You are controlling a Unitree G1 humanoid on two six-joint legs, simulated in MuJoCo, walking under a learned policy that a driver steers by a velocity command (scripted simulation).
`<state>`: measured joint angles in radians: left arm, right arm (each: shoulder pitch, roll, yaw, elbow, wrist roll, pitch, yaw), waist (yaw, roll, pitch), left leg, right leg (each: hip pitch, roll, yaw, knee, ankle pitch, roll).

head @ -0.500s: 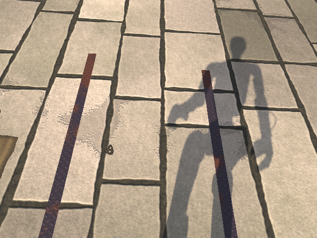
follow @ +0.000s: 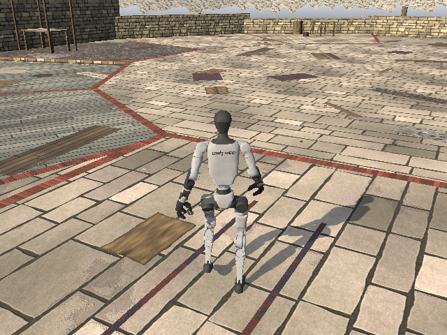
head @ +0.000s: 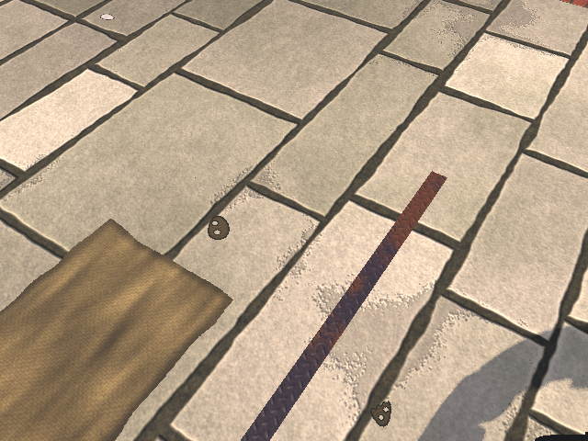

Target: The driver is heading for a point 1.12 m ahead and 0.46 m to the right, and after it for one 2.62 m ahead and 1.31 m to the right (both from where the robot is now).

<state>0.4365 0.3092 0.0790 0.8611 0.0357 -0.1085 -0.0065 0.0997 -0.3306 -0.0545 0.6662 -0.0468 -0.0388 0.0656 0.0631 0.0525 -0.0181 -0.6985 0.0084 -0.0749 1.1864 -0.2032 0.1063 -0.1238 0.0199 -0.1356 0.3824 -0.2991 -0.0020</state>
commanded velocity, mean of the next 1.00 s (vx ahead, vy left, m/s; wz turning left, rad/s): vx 1.00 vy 0.00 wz -0.69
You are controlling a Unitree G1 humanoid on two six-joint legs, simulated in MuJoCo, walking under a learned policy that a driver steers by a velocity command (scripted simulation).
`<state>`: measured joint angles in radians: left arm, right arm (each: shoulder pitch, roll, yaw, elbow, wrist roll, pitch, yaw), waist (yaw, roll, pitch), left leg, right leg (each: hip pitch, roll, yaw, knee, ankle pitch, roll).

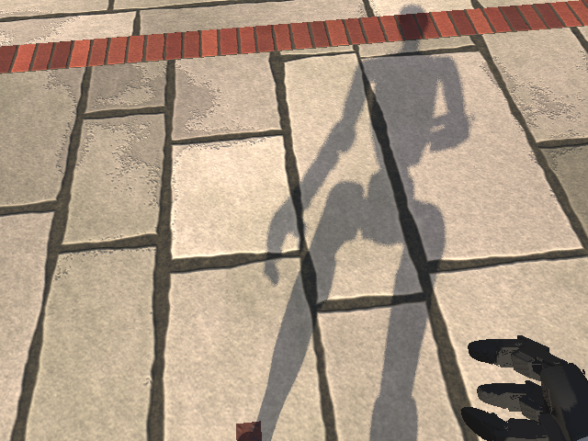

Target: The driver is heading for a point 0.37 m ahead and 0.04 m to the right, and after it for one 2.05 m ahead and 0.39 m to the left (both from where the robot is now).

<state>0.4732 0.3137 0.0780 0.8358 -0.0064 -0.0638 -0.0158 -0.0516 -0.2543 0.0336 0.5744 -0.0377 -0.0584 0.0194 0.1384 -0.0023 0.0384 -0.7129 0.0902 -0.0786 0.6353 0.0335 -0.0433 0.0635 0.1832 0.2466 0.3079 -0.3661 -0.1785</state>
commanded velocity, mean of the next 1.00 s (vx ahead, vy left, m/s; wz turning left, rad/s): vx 0.72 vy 0.00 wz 0.18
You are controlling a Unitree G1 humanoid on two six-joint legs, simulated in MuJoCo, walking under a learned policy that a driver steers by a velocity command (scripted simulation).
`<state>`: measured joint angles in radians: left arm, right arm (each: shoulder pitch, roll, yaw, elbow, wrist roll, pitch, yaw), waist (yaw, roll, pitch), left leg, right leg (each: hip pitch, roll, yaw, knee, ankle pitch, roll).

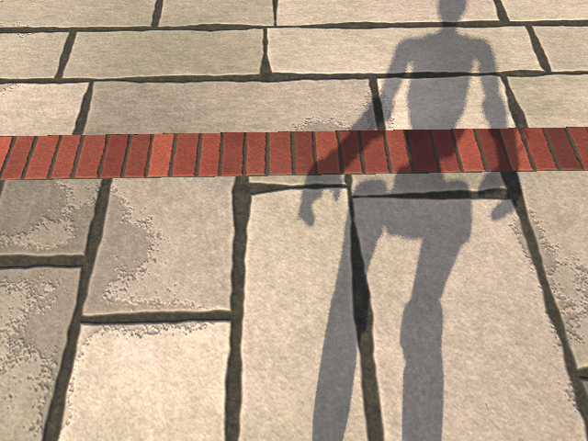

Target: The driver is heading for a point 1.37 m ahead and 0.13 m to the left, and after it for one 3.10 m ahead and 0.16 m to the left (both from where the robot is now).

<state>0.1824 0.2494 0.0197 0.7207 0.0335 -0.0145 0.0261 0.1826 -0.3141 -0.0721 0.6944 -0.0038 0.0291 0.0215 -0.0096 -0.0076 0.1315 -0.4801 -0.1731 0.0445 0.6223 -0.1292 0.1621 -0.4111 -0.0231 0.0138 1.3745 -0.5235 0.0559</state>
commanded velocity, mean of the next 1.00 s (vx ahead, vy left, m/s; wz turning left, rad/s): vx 0.07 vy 0.00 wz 0.43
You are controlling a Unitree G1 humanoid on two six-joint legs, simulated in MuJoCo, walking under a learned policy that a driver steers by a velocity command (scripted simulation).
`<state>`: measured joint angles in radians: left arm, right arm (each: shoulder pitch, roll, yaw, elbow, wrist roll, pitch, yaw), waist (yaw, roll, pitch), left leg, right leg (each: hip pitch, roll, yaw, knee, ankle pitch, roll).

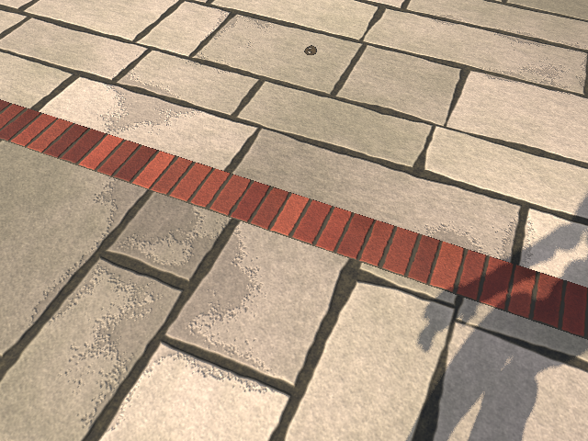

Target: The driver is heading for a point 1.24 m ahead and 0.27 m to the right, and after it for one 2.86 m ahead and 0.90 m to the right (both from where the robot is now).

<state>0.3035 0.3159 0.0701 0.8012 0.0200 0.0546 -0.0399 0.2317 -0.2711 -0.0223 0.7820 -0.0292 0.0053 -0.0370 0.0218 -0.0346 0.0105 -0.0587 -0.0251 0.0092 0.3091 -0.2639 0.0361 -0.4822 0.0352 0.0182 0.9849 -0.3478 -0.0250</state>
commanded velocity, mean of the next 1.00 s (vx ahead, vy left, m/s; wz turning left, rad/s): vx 0.87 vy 0.00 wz -0.29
